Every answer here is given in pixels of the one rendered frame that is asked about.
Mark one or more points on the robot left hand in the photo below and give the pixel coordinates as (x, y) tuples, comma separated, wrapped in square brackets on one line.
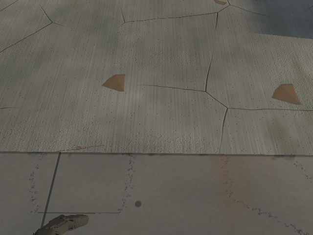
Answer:
[(61, 224)]

